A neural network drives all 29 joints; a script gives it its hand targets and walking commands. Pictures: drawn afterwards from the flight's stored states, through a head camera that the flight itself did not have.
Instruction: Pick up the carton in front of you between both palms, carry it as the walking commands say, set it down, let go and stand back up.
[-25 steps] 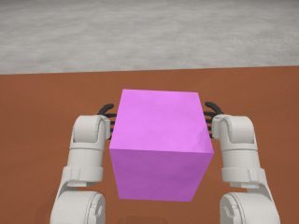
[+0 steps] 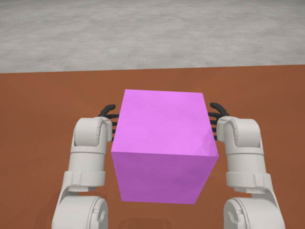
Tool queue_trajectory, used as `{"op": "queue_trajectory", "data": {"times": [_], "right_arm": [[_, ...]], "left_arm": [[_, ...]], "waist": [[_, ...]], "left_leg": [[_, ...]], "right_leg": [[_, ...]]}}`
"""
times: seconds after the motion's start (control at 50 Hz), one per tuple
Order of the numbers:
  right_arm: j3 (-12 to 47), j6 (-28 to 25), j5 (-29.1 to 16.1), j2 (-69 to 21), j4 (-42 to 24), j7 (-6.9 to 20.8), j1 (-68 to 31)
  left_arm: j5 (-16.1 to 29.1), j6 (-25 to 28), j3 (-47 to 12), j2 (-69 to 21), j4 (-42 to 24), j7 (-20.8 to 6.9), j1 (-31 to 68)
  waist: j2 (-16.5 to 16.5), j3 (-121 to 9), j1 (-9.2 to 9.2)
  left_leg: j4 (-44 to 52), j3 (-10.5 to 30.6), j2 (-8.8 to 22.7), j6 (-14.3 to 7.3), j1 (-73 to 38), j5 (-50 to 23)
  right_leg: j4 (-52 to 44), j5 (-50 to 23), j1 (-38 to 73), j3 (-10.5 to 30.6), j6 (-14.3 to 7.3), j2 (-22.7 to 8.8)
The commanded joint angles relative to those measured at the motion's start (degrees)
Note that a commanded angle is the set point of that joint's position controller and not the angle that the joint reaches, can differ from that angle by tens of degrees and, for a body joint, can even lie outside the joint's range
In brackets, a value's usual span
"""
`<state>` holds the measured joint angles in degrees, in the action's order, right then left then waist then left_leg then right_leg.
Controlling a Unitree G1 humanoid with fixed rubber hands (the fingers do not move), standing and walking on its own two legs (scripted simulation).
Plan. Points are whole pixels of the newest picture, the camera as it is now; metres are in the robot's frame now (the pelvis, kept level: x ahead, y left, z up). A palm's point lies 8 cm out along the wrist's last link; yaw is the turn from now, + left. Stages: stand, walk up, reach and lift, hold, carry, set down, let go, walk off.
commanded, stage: carry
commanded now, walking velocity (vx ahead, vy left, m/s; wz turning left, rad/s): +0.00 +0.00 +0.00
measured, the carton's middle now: (160, 148) +0.34 +0.00 +0.05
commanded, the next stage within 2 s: none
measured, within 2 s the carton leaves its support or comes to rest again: neither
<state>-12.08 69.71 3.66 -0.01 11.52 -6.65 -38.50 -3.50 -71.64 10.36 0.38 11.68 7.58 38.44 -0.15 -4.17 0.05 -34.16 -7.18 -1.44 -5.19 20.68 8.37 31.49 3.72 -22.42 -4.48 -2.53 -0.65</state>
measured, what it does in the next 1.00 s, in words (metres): walks ahead: right foot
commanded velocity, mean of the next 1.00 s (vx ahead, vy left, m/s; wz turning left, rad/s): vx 0.37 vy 0.00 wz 0.00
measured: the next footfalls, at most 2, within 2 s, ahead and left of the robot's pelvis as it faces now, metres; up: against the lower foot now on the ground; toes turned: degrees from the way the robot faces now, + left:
right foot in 0.70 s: +0.13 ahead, -0.13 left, -0.01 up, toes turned -5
left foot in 1.16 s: +0.47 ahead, +0.03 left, -0.05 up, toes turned +1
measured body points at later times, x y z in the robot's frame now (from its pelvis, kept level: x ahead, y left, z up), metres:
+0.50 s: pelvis +0.02 +0.00 +0.00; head +0.01 +0.00 +0.45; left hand +0.38 +0.14 +0.12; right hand +0.38 -0.16 +0.12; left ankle +0.02 +0.06 -0.73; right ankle +0.04 -0.11 -0.71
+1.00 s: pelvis +0.20 -0.05 -0.01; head +0.24 -0.06 +0.44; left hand +0.56 +0.10 +0.09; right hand +0.58 -0.20 +0.09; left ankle +0.31 +0.08 -0.70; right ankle +0.10 -0.13 -0.74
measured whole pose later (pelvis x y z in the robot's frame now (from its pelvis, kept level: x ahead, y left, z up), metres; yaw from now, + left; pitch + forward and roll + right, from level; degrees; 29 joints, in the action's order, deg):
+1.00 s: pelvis +0.20 -0.05 -0.01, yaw -2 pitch +6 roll +0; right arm -11.8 69.6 2.1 0.3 5.2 -7.5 -39.0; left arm -2.8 -70.2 11.3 -1.3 3.0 9.0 35.7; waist 0.9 -1.6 -3.0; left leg -47.8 -0.9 2.5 -1.4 40.2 8.3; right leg 31.7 16.9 -13.3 -4.3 -4.7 1.3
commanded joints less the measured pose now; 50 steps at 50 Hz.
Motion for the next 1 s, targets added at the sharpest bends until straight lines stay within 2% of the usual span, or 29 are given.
{"op": "queue_trajectory", "data": {"times": [0.0,0.26,0.3,0.34,0.36,0.38,0.4,0.44,0.48,0.52,0.6,0.64,0.66,0.68,0.7,0.72,0.74,0.76,0.78,0.8,0.84,0.9,0.98], "right_arm": [[33.3,-0.8,-25.0,-64.9,-5.6,13.7,-41.3],[32.8,-0.8,-25.0,-64.9,-5.3,13.7,-41.5],[33.0,-0.9,-25.1,-64.9,-5.5,13.7,-41.7],[33.2,-0.8,-25.1,-64.9,-5.8,13.7,-42.2],[33.1,-0.8,-25.2,-64.9,-5.6,13.7,-42.2],[33.1,-0.8,-25.3,-64.7,-5.7,13.6,-42.6],[33.1,-0.9,-25.4,-64.5,-5.8,13.6,-42.6],[33.2,-1.1,-25.4,-63.9,-6.0,13.4,-42.2],[33.8,-1.3,-26.0,-64.1,-7.0,13.3,-42.6],[34.6,-1.4,-26.9,-64.6,-8.1,13.2,-43.4],[34.9,-1.4,-28.0,-65.5,-7.7,13.4,-43.5],[35.0,-1.5,-28.3,-66.1,-6.5,13.6,-43.2],[35.0,-1.6,-28.4,-66.6,-5.6,13.7,-42.7],[35.0,-1.8,-28.3,-67.0,-4.4,13.7,-41.7],[35.0,-1.9,-28.3,-68.0,-3.4,14.0,-41.7],[34.2,-2.1,-27.8,-68.1,-2.0,14.2,-41.4],[34.5,-2.2,-27.7,-69.1,-1.9,14.3,-43.4],[35.2,-2.5,-27.8,-69.3,-2.2,14.3,-44.0],[35.7,-2.8,-28.3,-70.3,-2.9,14.2,-44.2],[35.9,-3.1,-28.5,-70.6,-4.4,13.9,-44.7],[36.3,-3.1,-28.3,-70.3,-7.9,12.6,-44.5],[36.4,-2.3,-26.6,-67.2,-12.3,10.5,-42.5],[35.8,-1.3,-22.2,-63.1,-11.1,9.6,-35.3]], "left_arm": [[24.9,3.0,-32.1,-64.4,-8.8,-13.5,44.9],[25.0,3.1,-31.6,-64.4,-8.5,-13.4,45.1],[25.2,3.1,-31.8,-64.8,-8.6,-13.4,45.4],[25.3,3.1,-32.1,-65.0,-9.0,-13.4,45.9],[25.3,3.1,-32.2,-65.0,-9.0,-13.4,46.4],[25.2,3.2,-32.3,-65.0,-8.8,-13.4,46.7],[25.1,3.2,-32.2,-64.9,-8.4,-13.4,46.5],[25.2,3.2,-32.0,-64.6,-7.5,-13.3,45.9],[25.0,3.3,-31.5,-64.4,-7.1,-13.0,45.0],[24.5,3.3,-30.9,-64.1,-6.9,-12.7,44.2],[23.0,3.0,-29.3,-62.9,-5.8,-12.2,42.3],[22.0,3.0,-28.5,-62.3,-4.7,-12.1,41.0],[21.5,3.0,-27.9,-62.1,-4.0,-12.2,40.1],[20.9,3.1,-27.3,-61.8,-3.1,-12.3,39.0],[19.8,3.4,-26.7,-60.6,-1.8,-12.4,37.5],[19.2,3.6,-26.3,-60.2,-0.7,-12.6,36.1],[19.2,4.1,-26.5,-60.5,-2.5,-12.7,38.5],[20.2,4.5,-27.3,-61.5,-4.8,-12.9,40.5],[21.3,4.9,-28.7,-61.7,-8.0,-12.9,43.7],[22.7,5.2,-30.1,-62.7,-11.0,-12.9,46.5],[25.4,5.5,-32.8,-63.9,-16.5,-12.7,49.4],[27.9,4.7,-35.3,-63.5,-21.2,-12.4,49.6],[28.0,3.4,-36.6,-62.7,-18.6,-13.4,43.7]], "waist": [[0.6,-23.2,0.1],[0.6,-23.2,0.14],[0.8,-23.4,0.12],[2.2,-21.0,0.34],[3.2,-19.2,0.97],[4.9,-17.1,1.75],[6.8,-15.8,2.72],[7.4,-16.6,3.9],[6.2,-19.4,4.19],[6.3,-21.0,4.34],[8.1,-21.1,4.66],[7.6,-21.4,3.87],[6.1,-22.3,2.8],[3.7,-23.6,0.86],[-6.5,-25.2,-1.42],[-13.9,-21.4,-2.51],[-13.6,-21.8,-3.06],[-9.1,-19.6,-3.08],[-6.8,-19.7,-3.45],[-5.9,-19.9,-3.1],[-7.5,-20.7,-3.0],[-6.8,-21.5,-3.56],[-6.4,-21.1,-5.59]], "left_leg": [[6.3,10.8,10.9,-0.8,-7.7,-10.8],[6.2,10.6,11.0,-0.6,-7.7,-11.4],[8.3,10.8,10.6,-1.0,-6.8,-0.4],[11.5,13.0,11.2,-2.1,-5.8,14.1],[13.8,15.9,12.3,-3.2,-6.3,21.0],[16.6,19.8,14.6,-4.6,-7.6,24.4],[17.9,23.0,17.3,-6.5,-10.1,22.0],[17.4,26.6,20.0,-9.4,-16.5,12.3],[15.1,25.8,20.2,-9.8,-22.1,1.3],[13.4,23.1,18.9,-9.0,-23.9,-4.3],[10.2,18.0,16.3,-7.4,-21.9,-8.0],[6.0,13.2,13.9,-5.4,-17.9,-7.1],[1.9,9.5,11.9,-3.6,-12.5,-4.6],[-4.4,7.0,10.0,-1.5,-3.6,-2.0],[-15.2,2.5,4.4,2.2,10.1,6.2],[-23.6,2.4,-0.1,3.1,26.2,25.8],[-29.2,5.7,1.1,2.2,30.4,30.2],[-31.5,6.8,2.7,1.9,31.8,27.1],[-30.8,7.3,3.8,2.1,32.0,23.1],[-29.1,7.8,4.8,2.5,30.7,18.5],[-26.4,6.7,4.4,3.8,27.8,12.0],[-20.5,5.7,4.0,4.6,26.8,5.1],[-6.3,3.2,1.5,3.4,22.8,-7.6]], "right_leg": [[-2.7,-4.4,8.8,7.4,-2.5,-7.2],[-2.5,-4.5,8.6,7.3,-2.3,-7.2],[-3.5,4.5,8.7,6.9,-2.5,-6.6],[-2.3,16.7,5.3,5.4,-2.4,-5.0],[0.2,21.0,1.8,3.7,-2.4,-3.4],[3.8,21.7,-2.4,1.1,-2.0,-1.3],[7.8,20.8,-6.3,-0.6,-1.5,-0.1],[12.4,20.5,-13.2,1.2,-1.8,-0.5],[14.6,19.0,-16.1,1.8,-1.7,-0.7],[14.0,18.2,-15.7,1.2,-1.0,-0.2],[7.5,16.5,-10.9,-0.8,-0.3,1.7],[-1.4,11.8,-3.4,-2.8,-0.6,3.1],[-6.9,8.1,5.7,-3.8,-1.1,3.3],[-8.1,7.2,17.8,0.5,-2.4,-0.3],[-8.3,6.9,28.7,17.8,-7.1,-11.3],[-9.6,-3.5,35.4,33.0,-11.3,-20.2],[-6.7,-9.3,37.7,34.5,-14.2,-22.1],[-5.6,-13.5,35.8,31.4,-13.2,-20.2],[-5.8,-10.9,34.2,28.2,-12.2,-18.8],[-6.4,-7.9,31.9,25.1,-10.8,-16.6],[-6.7,-11.7,29.7,19.5,-9.8,-13.6],[-6.4,-17.7,29.8,16.2,-10.3,-12.5],[-2.3,-27.9,31.8,11.3,-8.2,-8.5]]}}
